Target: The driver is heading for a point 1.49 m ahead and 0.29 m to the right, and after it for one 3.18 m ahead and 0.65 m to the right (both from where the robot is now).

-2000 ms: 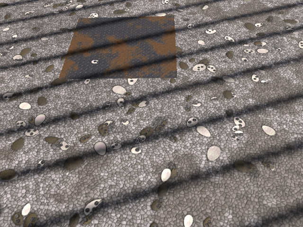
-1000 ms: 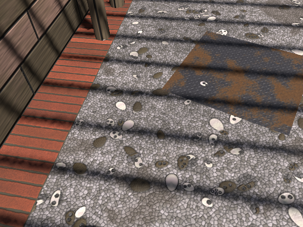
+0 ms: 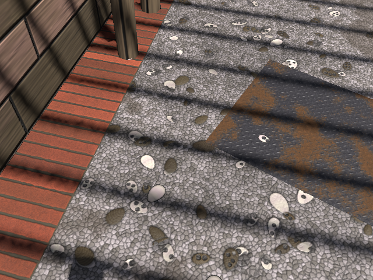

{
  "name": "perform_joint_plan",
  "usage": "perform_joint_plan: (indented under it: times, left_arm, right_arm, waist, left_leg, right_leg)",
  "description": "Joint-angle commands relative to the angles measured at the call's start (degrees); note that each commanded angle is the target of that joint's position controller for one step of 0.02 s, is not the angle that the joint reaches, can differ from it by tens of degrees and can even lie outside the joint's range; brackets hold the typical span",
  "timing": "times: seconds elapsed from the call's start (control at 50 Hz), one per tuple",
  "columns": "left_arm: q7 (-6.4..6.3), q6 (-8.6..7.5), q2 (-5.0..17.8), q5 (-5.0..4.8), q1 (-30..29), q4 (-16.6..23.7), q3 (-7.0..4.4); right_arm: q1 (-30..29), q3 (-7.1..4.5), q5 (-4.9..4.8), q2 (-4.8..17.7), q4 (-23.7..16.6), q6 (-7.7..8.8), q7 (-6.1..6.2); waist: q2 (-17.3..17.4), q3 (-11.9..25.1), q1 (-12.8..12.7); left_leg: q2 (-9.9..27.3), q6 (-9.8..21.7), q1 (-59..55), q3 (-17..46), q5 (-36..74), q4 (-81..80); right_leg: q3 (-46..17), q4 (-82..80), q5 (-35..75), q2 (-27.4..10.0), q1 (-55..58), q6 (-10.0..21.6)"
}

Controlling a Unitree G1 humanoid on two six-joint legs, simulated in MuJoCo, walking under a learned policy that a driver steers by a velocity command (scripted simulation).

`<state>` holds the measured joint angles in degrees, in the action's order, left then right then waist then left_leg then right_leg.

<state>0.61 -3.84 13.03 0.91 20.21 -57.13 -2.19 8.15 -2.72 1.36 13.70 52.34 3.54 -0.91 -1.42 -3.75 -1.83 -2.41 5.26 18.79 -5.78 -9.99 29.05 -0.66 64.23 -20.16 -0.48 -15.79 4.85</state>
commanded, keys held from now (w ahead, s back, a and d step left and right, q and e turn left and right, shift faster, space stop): w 0.80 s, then w+e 0.20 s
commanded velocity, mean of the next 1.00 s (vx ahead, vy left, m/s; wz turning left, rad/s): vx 0.50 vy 0.00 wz -0.04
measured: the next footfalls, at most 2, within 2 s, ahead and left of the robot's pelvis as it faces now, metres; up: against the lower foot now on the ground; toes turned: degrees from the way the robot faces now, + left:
right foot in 0.46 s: +0.43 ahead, -0.09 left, +0.00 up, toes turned -4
left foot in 1.00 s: +0.72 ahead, +0.10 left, +0.00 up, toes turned +0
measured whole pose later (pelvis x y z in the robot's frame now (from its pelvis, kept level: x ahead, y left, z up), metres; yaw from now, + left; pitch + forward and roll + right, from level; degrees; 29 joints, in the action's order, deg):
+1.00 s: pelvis +0.56 +0.01 -0.01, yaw -3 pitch +1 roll -1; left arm -0.4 -4.5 10.8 1.1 27.3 -61.4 -2.1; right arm -1.0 -1.2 1.8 11.2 48.5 4.4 -0.9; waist 0.8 -3.2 -4.5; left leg 1.2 3.8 25.6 -3.5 -5.4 29.0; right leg 0.8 22.0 -24.9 3.0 3.7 2.7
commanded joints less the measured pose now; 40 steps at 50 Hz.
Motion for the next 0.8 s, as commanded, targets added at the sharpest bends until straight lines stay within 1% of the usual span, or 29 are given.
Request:
perform_joint_plan:
  times: [0.02, 0.04, 0.06, 0.1, 0.12, 0.16, 0.2, 0.26, 0.3, 0.34, 0.36, 0.38, 0.4, 0.42, 0.44, 0.46, 0.48, 0.5, 0.52, 0.54, 0.56, 0.58, 0.6, 0.62, 0.66, 0.68, 0.72, 0.76, 0.8]
  left_arm:
    - [0.73, 0.30, 3.77, 1.13, 2.85, 2.34, -0.90]
    - [1.03, 0.80, 3.27, 1.20, 2.67, 2.33, -0.89]
    - [1.24, 1.17, 3.03, 1.20, 1.64, 2.65, -0.91]
    - [1.50, 1.77, 3.15, 1.27, -2.89, 4.07, -0.96]
    - [1.55, 1.94, 3.33, 1.29, -5.60, 4.95, -0.99]
    - [1.61, 2.00, 3.45, 1.11, -10.55, 6.60, -0.95]
    - [1.63, 1.79, 3.01, 0.84, -14.66, 8.05, -0.66]
    - [1.62, 1.52, 2.00, 0.54, -20.08, 9.86, 0.04]
    - [1.48, 1.39, 2.04, 0.49, -23.10, 11.00, 0.28]
    - [1.37, 1.06, 2.40, 0.46, -25.00, 12.06, 0.32]
    - [1.31, 0.82, 2.69, 0.42, -24.98, 12.37, 0.25]
    - [1.16, 0.56, 3.02, 0.37, -23.69, 12.24, 0.10]
    - [0.82, 0.31, 3.62, 0.35, -20.73, 11.48, -0.21]
    - [0.31, 0.02, 4.72, 0.36, -14.97, 9.73, -0.79]
    - [-0.27, -0.49, 5.93, 0.69, -5.31, 6.56, -1.55]
    - [-1.01, -0.89, 9.62, 2.13, 5.01, 4.10, -2.78]
    - [-1.09, -0.64, 15.65, 3.05, 9.16, 3.50, -4.45]
    - [-0.41, 0.16, 12.52, 0.41, 4.94, 3.66, -4.00]
    - [-0.28, 0.13, 10.02, -0.30, -1.99, 4.68, -3.24]
    - [-0.02, -0.35, 6.28, -0.06, -4.99, 4.91, -2.35]
    - [-0.14, -0.81, 4.41, 0.03, -5.71, 4.30, -1.79]
    - [-0.34, -1.15, 2.64, -0.07, -5.68, 3.27, -1.20]
    - [-0.40, -1.61, 2.43, -0.01, -4.49, 2.51, -1.02]
    - [-0.41, -2.10, 3.06, -0.14, -2.81, 1.69, -1.15]
    - [-0.42, -2.58, 4.89, -0.37, -0.74, 0.66, -1.49]
    - [-0.41, -2.61, 5.26, -0.37, 0.20, 0.37, -1.52]
    - [-0.37, -2.44, 4.97, -0.41, 2.12, -0.14, -1.30]
    - [-0.36, -2.32, 4.74, -0.42, 3.65, -0.53, -1.07]
    - [-0.47, -2.33, 5.08, -0.37, 5.76, -1.17, -1.04]
  right_arm:
    - [4.46, -0.64, -0.55, 4.02, 0.06, 1.35, 0.35]
    - [6.13, -0.54, -0.53, 3.88, 0.85, 1.88, 0.39]
    - [7.74, -0.57, -0.72, 4.18, 1.64, 2.30, 0.42]
    - [10.23, -0.71, -0.90, 5.11, 2.75, 2.60, 0.54]
    - [11.60, -0.65, -0.91, 5.13, 3.21, 2.57, 0.59]
    - [14.29, -0.40, -0.96, 4.80, 4.06, 2.44, 0.65]
    - [16.22, -0.13, -0.96, 4.53, 4.73, 2.38, 0.72]
    - [19.25, 0.16, -0.79, 4.41, 5.88, 2.38, 1.03]
    - [21.37, 0.29, -0.52, 4.44, 6.82, 2.21, 1.37]
    - [22.45, 0.29, -0.12, 4.73, 7.59, 1.94, 1.75]
    - [22.24, 0.22, 0.04, 5.05, 7.81, 1.83, 1.94]
    - [21.27, 0.15, 0.16, 5.43, 7.81, 1.77, 2.11]
    - [20.17, 0.03, 0.25, 5.98, 7.74, 1.75, 2.24]
    - [19.41, -0.15, 0.40, 6.60, 7.78, 1.64, 2.24]
    - [18.21, -0.18, 0.08, 6.79, 7.57, 1.42, 2.10]
    - [17.58, 0.32, -0.59, 5.53, 6.07, 1.59, 1.87]
    - [24.63, 1.39, -2.84, -0.76, 4.98, 1.58, 1.02]
    - [20.94, -0.32, -1.28, 5.47, 5.53, 1.54, 1.31]
    - [15.96, -0.61, -1.00, 5.49, 3.48, 1.73, 1.25]
    - [13.30, -0.43, -0.88, 4.58, 2.93, 1.99, 1.08]
    - [12.70, -0.51, -0.44, 3.58, 3.08, 1.48, 0.92]
    - [13.64, -0.32, 0.45, 2.48, 3.15, 0.60, 0.56]
    - [14.27, -0.20, 0.74, 1.34, 3.47, -0.13, 0.15]
    - [14.01, -0.17, 0.89, 0.85, 3.31, -0.61, -0.18]
    - [10.58, -0.19, 1.02, 0.88, 2.02, -1.31, -0.59]
    - [7.76, -0.19, 1.02, 1.19, 1.02, -1.49, -0.69]
    - [2.16, -0.09, 0.73, 1.55, -0.93, -1.54, -0.80]
    - [-2.54, 0.31, 0.32, 1.10, -2.49, -1.33, -0.90]
    - [-6.26, 0.74, 0.02, 0.58, -3.63, -1.17, -0.91]
  waist:
    - [5.33, 1.91, 0.00]
    - [5.16, 2.18, -0.23]
    - [4.72, 1.86, -0.40]
    - [4.19, 0.09, 0.00]
    - [3.87, -0.78, 0.55]
    - [3.49, -1.81, 1.77]
    - [3.34, -2.09, 2.67]
    - [4.07, -2.31, 4.29]
    - [4.39, -2.59, 5.24]
    - [4.64, -2.85, 5.43]
    - [4.83, -2.75, 4.94]
    - [5.11, -2.16, 3.80]
    - [5.77, -0.56, 2.18]
    - [6.27, 2.52, -0.26]
    - [5.23, 7.43, -4.42]
    - [2.28, 13.86, -8.05]
    - [-11.17, 21.69, -4.89]
    - [-3.26, 19.97, -4.43]
    - [-2.19, 9.96, -1.61]
    - [0.61, 5.67, -0.50]
    - [0.59, 2.98, 1.22]
    - [-0.58, 2.25, 2.98]
    - [-1.11, 2.44, 3.55]
    - [-1.10, 2.50, 3.84]
    - [-1.30, 1.25, 4.05]
    - [-1.26, 0.38, 3.63]
    - [-1.42, -0.97, 2.42]
    - [-1.57, -1.52, 1.28]
    - [-2.01, -1.56, 0.03]
  left_leg:
    - [14.98, 5.55, -9.04, 19.86, -3.23, -20.94]
    - [14.51, 5.88, -8.53, 18.22, 0.72, -21.29]
    - [14.14, 6.20, -8.67, 16.69, 3.09, -21.89]
    - [13.63, 6.52, -9.63, 14.54, 3.93, -23.66]
    - [13.40, 6.53, -10.57, 13.89, 4.62, -24.29]
    - [12.80, 6.26, -12.93, 12.43, 8.40, -24.60]
    - [11.98, 5.63, -14.64, 10.60, 13.54, -24.05]
    - [11.50, 4.82, -17.55, 8.60, 20.40, -22.90]
    - [12.24, 4.99, -21.28, 8.23, 24.43, -21.78]
    - [13.55, 5.47, -25.31, 8.22, 28.73, -19.92]
    - [14.23, 5.52, -26.90, 8.12, 32.07, -18.56]
    - [14.54, 5.19, -27.69, 7.50, 38.05, -16.28]
    - [14.57, 4.56, -27.93, 6.82, 46.51, -12.48]
    - [14.26, 3.90, -27.99, 6.35, 53.23, -5.81]
    - [12.68, 2.89, -24.77, 4.86, 51.97, 4.85]
    - [10.52, 2.04, -13.01, 3.62, 35.43, 20.04]
    - [-0.82, -0.90, 9.44, 0.82, -7.99, 44.04]
    - [-1.01, 0.15, 15.52, 9.22, -17.37, 49.85]
    - [2.41, 0.46, 18.21, 9.65, -12.28, 48.34]
    - [4.40, 0.46, 16.82, 9.31, -8.83, 45.11]
    - [5.86, 0.21, 14.35, 9.10, -7.49, 41.88]
    - [6.80, -0.47, 11.20, 8.95, -6.62, 39.06]
    - [6.85, -1.01, 9.50, 8.44, -6.19, 37.63]
    - [6.92, -1.49, 9.58, 7.69, -5.69, 36.58]
    - [7.90, -2.55, 12.65, 6.44, -2.91, 33.35]
    - [8.48, -3.11, 14.70, 5.84, -0.79, 31.10]
    - [9.07, -4.03, 17.64, 4.72, 3.43, 25.25]
    - [8.59, -4.47, 17.30, 3.51, 7.07, 18.04]
    - [7.60, -4.29, 16.15, 2.32, 9.65, 12.38]
  right_leg:
    - [-2.19, 1.51, 5.35, -5.30, -12.33, -0.04]
    - [-1.55, 0.93, 5.71, -5.26, -11.66, -0.54]
    - [-1.02, -0.05, 6.35, -5.54, -12.67, -1.02]
    - [0.05, -2.82, 9.56, -6.43, -17.26, -2.10]
    - [0.51, -4.59, 11.49, -6.79, -19.81, -2.65]
    - [1.43, -8.94, 15.04, -6.96, -23.58, -3.56]
    - [2.53, -14.65, 18.03, -6.32, -24.19, -4.07]
    - [4.54, -22.65, 21.19, -4.49, -22.57, -3.82]
    - [5.46, -26.34, 21.00, -3.36, -22.52, -3.05]
    - [5.71, -29.13, 18.90, -2.48, -22.45, -1.80]
    - [5.81, -30.33, 17.09, -1.94, -21.55, -0.94]
    - [6.20, -31.64, 14.87, -0.93, -18.85, 0.11]
    - [6.85, -32.60, 12.32, 0.76, -14.15, 1.25]
    - [7.24, -33.76, 10.35, 2.66, -7.46, 2.49]
    - [7.29, -37.63, 13.14, 3.37, 4.20, 4.06]
    - [-2.22, -37.99, 10.03, -5.65, 20.09, 6.92]
    - [-31.81, -41.67, 7.07, -23.76, 37.53, 15.96]
    - [-38.39, -47.34, 5.25, -22.47, 33.80, 15.64]
    - [-27.67, -48.68, 5.98, -20.59, 24.82, 13.58]
    - [-21.68, -50.87, 10.86, -18.14, 17.70, 11.91]
    - [-16.63, -52.23, 14.74, -15.48, 12.50, 9.77]
    - [-12.66, -53.47, 17.00, -13.18, 8.55, 8.04]
    - [-10.68, -54.10, 19.05, -12.34, 7.17, 7.59]
    - [-9.38, -54.60, 21.56, -11.79, 6.80, 7.73]
    - [-6.94, -56.31, 22.46, -11.11, 6.52, 7.94]
    - [-6.13, -57.19, 22.40, -10.79, 6.82, 7.88]
    - [-4.52, -58.08, 23.88, -9.80, 8.03, 7.39]
    - [-2.72, -58.07, 26.15, -8.76, 9.01, 6.62]
    - [-1.71, -57.77, 28.36, -8.78, 11.05, 6.20]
